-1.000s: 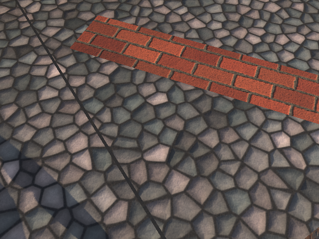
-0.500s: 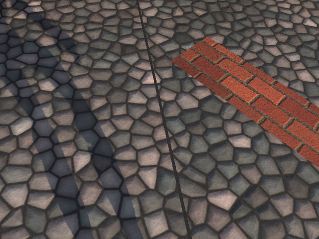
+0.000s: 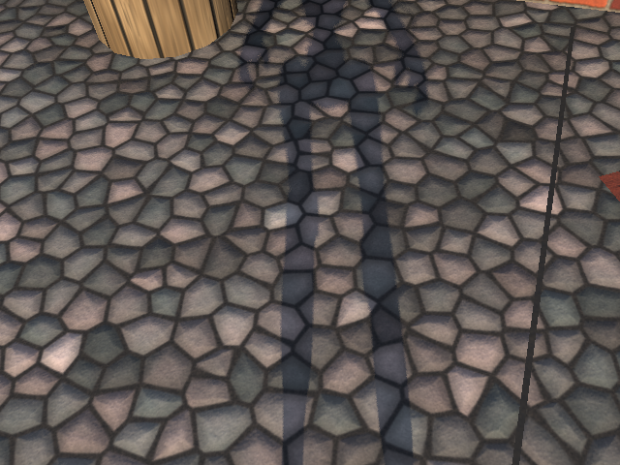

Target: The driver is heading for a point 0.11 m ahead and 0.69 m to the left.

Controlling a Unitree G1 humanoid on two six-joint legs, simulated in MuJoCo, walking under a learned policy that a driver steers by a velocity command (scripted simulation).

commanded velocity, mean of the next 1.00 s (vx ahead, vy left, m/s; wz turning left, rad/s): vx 0.06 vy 0.00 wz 1.00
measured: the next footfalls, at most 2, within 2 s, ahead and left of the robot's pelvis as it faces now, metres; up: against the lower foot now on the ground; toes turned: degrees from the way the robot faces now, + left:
left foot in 0.28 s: +0.01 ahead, +0.13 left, +0.00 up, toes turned +19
right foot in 0.78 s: +0.16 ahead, +0.01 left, +0.00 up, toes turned +52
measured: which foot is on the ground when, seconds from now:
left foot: up 0.00-0.26, down 0.28-0.78, up 0.80-1.00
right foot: down 0.00-0.28, up 0.30-0.76, down 0.78-1.00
